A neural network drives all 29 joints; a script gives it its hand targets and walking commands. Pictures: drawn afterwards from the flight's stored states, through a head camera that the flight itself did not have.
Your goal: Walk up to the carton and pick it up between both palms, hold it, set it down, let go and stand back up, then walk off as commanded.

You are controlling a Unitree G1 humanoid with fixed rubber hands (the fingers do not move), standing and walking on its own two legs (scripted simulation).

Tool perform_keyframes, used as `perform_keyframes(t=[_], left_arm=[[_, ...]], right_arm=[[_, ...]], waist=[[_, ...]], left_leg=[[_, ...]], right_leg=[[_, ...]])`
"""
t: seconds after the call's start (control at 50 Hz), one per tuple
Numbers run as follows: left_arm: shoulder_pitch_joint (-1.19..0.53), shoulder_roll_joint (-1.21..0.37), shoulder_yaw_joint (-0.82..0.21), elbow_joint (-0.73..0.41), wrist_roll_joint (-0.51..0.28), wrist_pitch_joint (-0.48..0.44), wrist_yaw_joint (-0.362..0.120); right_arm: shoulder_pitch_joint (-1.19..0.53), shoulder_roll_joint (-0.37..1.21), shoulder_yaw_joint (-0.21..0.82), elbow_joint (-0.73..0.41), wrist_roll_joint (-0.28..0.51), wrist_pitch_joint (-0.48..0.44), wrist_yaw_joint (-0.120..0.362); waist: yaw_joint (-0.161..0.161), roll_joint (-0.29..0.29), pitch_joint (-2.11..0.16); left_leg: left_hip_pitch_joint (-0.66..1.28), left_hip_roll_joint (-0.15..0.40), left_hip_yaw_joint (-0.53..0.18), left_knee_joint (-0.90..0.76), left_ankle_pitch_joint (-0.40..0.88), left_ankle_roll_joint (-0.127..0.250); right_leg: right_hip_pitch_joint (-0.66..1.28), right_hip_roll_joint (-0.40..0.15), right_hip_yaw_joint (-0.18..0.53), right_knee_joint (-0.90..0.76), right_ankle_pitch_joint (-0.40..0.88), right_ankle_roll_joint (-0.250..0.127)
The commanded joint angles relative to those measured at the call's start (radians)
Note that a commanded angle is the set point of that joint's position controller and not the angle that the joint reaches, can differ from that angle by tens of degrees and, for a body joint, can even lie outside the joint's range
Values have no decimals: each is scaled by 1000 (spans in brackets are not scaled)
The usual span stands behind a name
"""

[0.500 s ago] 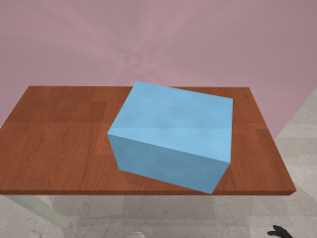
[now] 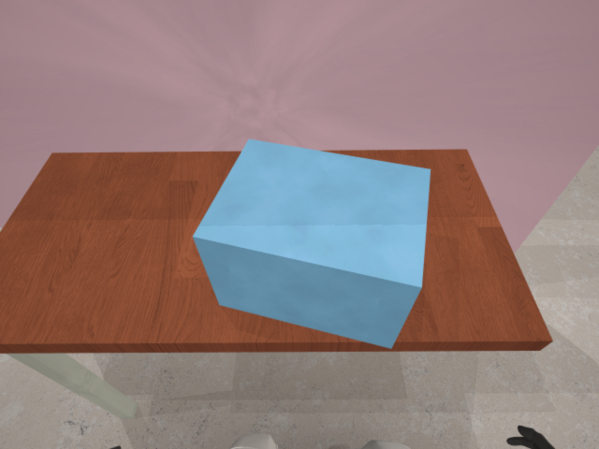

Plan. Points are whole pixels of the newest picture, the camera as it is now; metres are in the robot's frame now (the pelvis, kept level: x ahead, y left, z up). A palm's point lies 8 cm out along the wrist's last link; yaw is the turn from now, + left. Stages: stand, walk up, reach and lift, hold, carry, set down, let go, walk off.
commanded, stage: walk up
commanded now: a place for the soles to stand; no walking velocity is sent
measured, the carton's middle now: (318, 241) +0.41 +0.00 +0.01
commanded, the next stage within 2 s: reach and lift in 1.06 s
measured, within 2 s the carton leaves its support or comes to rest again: neither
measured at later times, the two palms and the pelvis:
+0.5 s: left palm out of the picture +0.07 +0.29 -0.10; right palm out of the picture +0.07 -0.31 -0.09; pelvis -0.02 -0.01 +0.00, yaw +0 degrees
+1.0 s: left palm out of the picture +0.07 +0.30 -0.10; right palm out of the picture +0.07 -0.30 -0.08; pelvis -0.02 +0.00 +0.01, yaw +0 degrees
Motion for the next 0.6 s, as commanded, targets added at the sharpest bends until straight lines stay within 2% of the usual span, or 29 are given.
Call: perform_keyframes(t=[0.0,0.02,0.04,0.06,0.08,0.1,0.14,0.16,0.18,0.2,0.22,0.24,0.26,0.28,0.3,0.32,0.34,0.36,0.38,0.4,0.42,0.44,0.46,0.48,0.5,0.52,0.54,0.56,0.58], left_arm=[[-115,202,60,-99,-23,-18,1],[-84,146,48,-91,-34,-20,-4],[-36,177,67,-86,-36,-12,-7],[-51,212,86,-79,-31,-2,-1],[-75,208,90,-84,-27,-1,1],[-85,204,92,-84,-26,-5,2],[-74,214,97,-83,-20,-16,0],[-51,212,92,-69,-19,-24,0],[-29,225,92,-57,-16,-31,0],[-16,246,96,-45,-15,-35,2],[-32,267,98,-46,-18,-36,0],[-54,257,95,-45,-22,-37,0],[-77,249,90,-57,-23,-37,0],[-87,244,84,-65,-25,-39,0],[-106,237,79,-76,-23,-40,2],[-115,235,76,-83,-18,-39,3],[-129,233,75,-88,-15,-38,3],[-134,229,70,-82,-18,-34,0],[-155,232,69,-84,-24,-32,-3],[-165,217,63,-83,-31,-30,-8],[-140,189,60,-84,-36,-31,-11],[-94,208,77,-74,-39,-25,-16],[-81,216,86,-65,-38,-16,-14],[-80,212,87,-62,-33,-15,-10],[-81,213,86,-54,-34,-17,-10],[-63,223,86,-46,-30,-23,-11],[-68,244,92,-41,-28,-30,-9],[-87,257,95,-41,-29,-36,-9],[-110,261,95,-48,-30,-38,-9]], right_arm=[[34,-241,-80,-26,25,-41,-32],[-11,-290,-88,-27,18,-47,-35],[-76,-315,-83,-57,23,-53,-33],[-66,-320,-76,-56,18,-57,-34],[-45,-310,-72,-55,12,-62,-35],[-40,-314,-69,-51,9,-63,-38],[-48,-310,-71,-54,13,-59,-36],[-68,-304,-68,-54,14,-56,-34],[-78,-298,-67,-57,23,-55,-31],[-95,-279,-62,-60,32,-54,-25],[-106,-260,-60,-63,41,-46,-24],[-81,-241,-63,-50,44,-37,-30],[-60,-240,-68,-50,41,-27,-34],[-42,-247,-74,-44,36,-22,-36],[-21,-248,-75,-44,34,-22,-35],[-10,-253,-81,-43,33,-25,-34],[-6,-253,-83,-43,33,-29,-34],[10,-248,-80,-35,32,-34,-34],[27,-250,-80,-25,35,-40,-34],[23,-264,-80,-15,32,-46,-36],[-17,-295,-84,-22,25,-50,-37],[-70,-324,-84,-36,25,-55,-35],[-83,-319,-75,-37,24,-56,-34],[-97,-312,-71,-38,21,-58,-34],[-112,-302,-65,-38,26,-55,-32],[-125,-291,-63,-42,33,-53,-27],[-128,-271,-59,-46,41,-51,-24],[-99,-257,-62,-41,45,-46,-24],[-67,-250,-66,-34,50,-41,-24]], waist=[[-49,-82,-107],[-7,113,-107],[27,142,-82],[6,142,-90],[-8,148,-89],[-6,167,-78],[-3,151,-97],[17,143,-114],[25,116,-158],[33,82,-170],[30,-24,-173],[15,-75,-166],[4,-78,-130],[1,-89,-123],[-3,-110,-111],[-8,-109,-101],[-11,-124,-93],[-24,-122,-95],[-46,-96,-102],[-58,-60,-109],[-26,44,-119],[8,88,-132],[6,93,-119],[15,98,-106],[25,95,-90],[39,69,-86],[35,23,-84],[15,-37,-101],[-3,-56,-118]], left_leg=[[158,42,-20,-439,184,22],[138,177,-289,-527,311,49],[15,285,-492,-529,385,151],[-5,316,-509,-503,370,222],[18,317,-520,-505,394,238],[22,314,-486,-496,464,243],[26,286,-417,-455,529,223],[16,256,-373,-424,549,190],[-9,216,-319,-385,516,146],[-77,165,-247,-355,394,95],[-100,74,-128,-244,245,45],[-39,11,-15,-128,113,19],[-22,5,17,-60,-38,13],[-13,10,7,13,-126,22],[-10,19,0,36,-140,27],[0,23,-10,40,-121,31],[3,34,-10,-15,-97,30],[42,43,1,-126,-44,31],[115,51,6,-262,91,30],[153,71,-44,-380,233,34],[121,145,-203,-449,326,59],[11,230,-364,-477,325,135],[-43,255,-372,-470,287,178],[-59,250,-374,-473,264,176],[-93,225,-340,-468,228,151],[-137,181,-271,-446,181,109],[-147,122,-191,-385,149,69],[-80,60,-93,-284,143,40],[19,14,-17,-197,113,27]], right_leg=[[-59,-242,212,-179,261,-49],[-87,-146,147,-28,214,7],[-46,-60,165,-24,1,41],[-22,-33,184,26,-171,43],[-60,-27,198,56,-181,41],[-71,-33,199,73,-176,38],[-35,-40,196,-13,-96,29],[20,-55,205,-103,10,22],[105,-88,229,-181,191,9],[176,-142,262,-247,218,-11],[186,-221,313,-313,224,-54],[118,-320,375,-379,225,-107],[43,-380,427,-399,230,-155],[5,-392,435,-403,204,-177],[-13,-390,423,-400,200,-187],[-31,-380,413,-400,204,-179],[-22,-358,375,-391,211,-164],[-24,-327,321,-364,231,-133],[-52,-296,273,-332,240,-90],[-58,-246,226,-271,241,-48],[-42,-173,180,-163,245,-11],[30,-89,160,-96,146,20],[65,-60,171,-95,37,32],[71,-63,181,-124,33,30],[91,-75,189,-168,58,23],[141,-109,212,-247,78,8],[149,-165,258,-322,74,-13],[94,-233,311,-387,40,-41],[8,-303,361,-437,6,-90]])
